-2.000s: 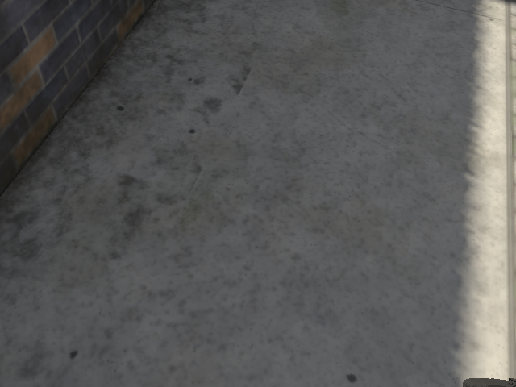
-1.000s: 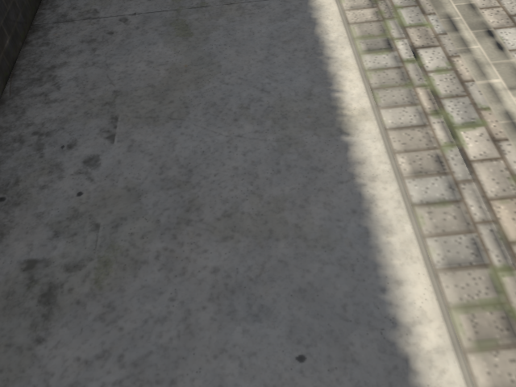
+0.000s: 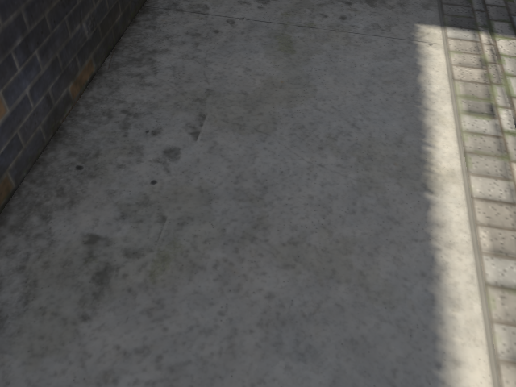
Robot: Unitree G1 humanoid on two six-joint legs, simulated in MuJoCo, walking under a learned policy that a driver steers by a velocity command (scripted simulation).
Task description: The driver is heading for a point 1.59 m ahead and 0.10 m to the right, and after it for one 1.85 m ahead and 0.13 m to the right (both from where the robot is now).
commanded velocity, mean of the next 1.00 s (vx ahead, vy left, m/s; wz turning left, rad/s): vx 0.16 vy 0.00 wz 0.00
